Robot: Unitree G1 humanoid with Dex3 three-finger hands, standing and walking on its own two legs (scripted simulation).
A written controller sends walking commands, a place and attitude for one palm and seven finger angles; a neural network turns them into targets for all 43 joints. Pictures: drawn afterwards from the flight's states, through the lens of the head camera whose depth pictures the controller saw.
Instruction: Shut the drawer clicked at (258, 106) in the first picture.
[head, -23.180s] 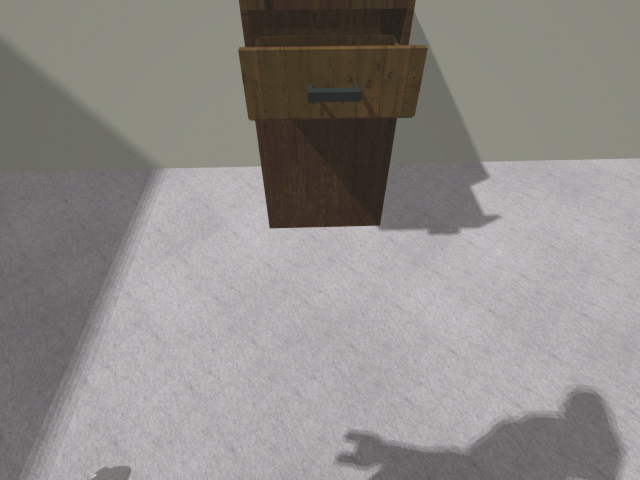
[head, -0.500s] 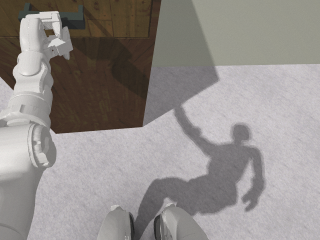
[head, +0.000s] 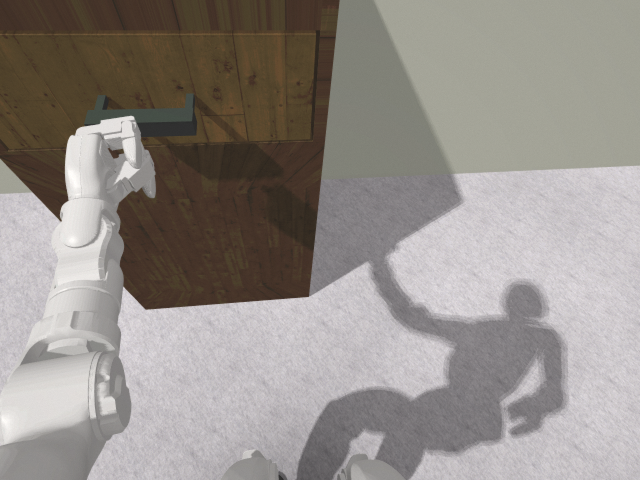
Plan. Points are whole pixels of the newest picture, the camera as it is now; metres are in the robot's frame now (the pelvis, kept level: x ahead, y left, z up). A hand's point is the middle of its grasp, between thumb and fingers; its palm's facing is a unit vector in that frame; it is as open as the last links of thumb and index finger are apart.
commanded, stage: draw the hand back to the body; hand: left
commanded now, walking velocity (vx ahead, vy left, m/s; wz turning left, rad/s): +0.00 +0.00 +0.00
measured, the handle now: (145, 112) +0.58 +0.20 +0.08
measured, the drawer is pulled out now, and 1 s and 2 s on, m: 0.00 0.00 0.00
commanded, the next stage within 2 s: step back with the hand held close in 1.26 s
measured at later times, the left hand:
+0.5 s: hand (72, 280) +0.31 +0.20 +0.14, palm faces +0.14 -0.98 -0.17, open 3.3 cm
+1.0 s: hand out of the picture +0.19 +0.23 +0.20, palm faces +0.36 -0.86 -0.36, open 3.2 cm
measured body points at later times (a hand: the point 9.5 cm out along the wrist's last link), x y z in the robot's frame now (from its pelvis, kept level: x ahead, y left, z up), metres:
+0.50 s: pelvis -0.01 -0.01 +0.04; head +0.00 -0.02 +0.49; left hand +0.30 +0.25 +0.15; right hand +0.18 -0.23 -0.04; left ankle +0.00 +0.07 -0.69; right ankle -0.04 -0.11 -0.69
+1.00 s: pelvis +0.00 -0.01 +0.06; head -0.02 -0.04 +0.50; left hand +0.16 +0.27 +0.22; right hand +0.18 -0.23 -0.04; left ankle +0.00 +0.07 -0.69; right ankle -0.04 -0.11 -0.69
